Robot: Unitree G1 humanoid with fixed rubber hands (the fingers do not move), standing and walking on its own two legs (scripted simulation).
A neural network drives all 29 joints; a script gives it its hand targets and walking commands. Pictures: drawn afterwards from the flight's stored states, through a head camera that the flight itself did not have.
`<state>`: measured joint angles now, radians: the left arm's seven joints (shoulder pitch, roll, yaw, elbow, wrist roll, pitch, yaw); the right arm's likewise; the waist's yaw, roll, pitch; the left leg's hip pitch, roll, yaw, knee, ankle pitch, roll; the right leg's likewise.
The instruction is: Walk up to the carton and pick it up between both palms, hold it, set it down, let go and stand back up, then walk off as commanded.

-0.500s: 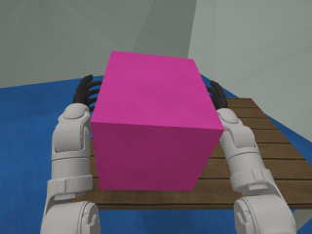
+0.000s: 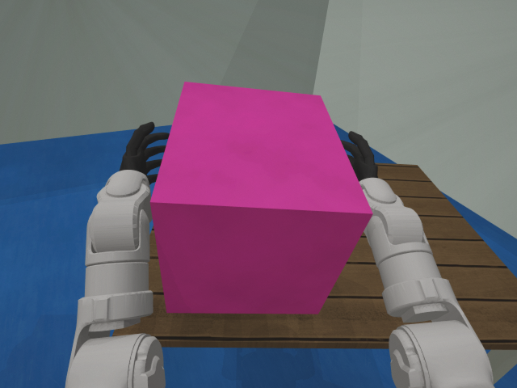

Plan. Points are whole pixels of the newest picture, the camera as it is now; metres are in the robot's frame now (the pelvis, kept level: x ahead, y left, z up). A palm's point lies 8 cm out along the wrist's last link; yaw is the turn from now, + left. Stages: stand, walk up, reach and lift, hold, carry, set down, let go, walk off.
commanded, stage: hold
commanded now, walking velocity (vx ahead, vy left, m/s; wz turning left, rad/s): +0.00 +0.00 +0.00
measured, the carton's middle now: (249, 195) +0.40 +0.01 +0.17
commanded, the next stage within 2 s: none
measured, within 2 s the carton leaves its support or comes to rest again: neither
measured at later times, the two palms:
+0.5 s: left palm (141, 177) +0.36 +0.17 +0.23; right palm (365, 184) +0.36 -0.17 +0.22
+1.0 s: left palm (142, 183) +0.36 +0.17 +0.22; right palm (363, 193) +0.36 -0.17 +0.21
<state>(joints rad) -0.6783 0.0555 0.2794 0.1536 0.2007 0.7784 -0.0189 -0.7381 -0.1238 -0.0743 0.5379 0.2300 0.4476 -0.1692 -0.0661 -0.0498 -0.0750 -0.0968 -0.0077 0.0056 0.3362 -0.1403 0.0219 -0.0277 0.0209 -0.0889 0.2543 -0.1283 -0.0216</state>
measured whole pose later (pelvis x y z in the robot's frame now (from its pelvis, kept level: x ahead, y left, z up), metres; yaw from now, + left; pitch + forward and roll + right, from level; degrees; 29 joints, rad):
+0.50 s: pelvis +0.00 -0.01 +0.00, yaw +0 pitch -6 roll -1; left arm -0.71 0.05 0.31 0.20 0.21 0.77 -0.03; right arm -0.77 -0.11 -0.09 0.58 0.21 0.44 -0.16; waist -0.06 -0.05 -0.07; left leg -0.10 -0.01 0.01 0.32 -0.13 0.02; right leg -0.04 0.02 -0.09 0.27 -0.13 -0.03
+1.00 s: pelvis +0.00 +0.00 +0.00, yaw -1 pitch -6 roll -1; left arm -0.67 0.04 0.29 0.14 0.23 0.81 -0.04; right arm -0.72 -0.11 -0.08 0.53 0.22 0.46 -0.16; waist -0.07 -0.05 -0.04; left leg -0.08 -0.01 0.02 0.32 -0.13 0.03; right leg -0.03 0.02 -0.08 0.27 -0.13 -0.02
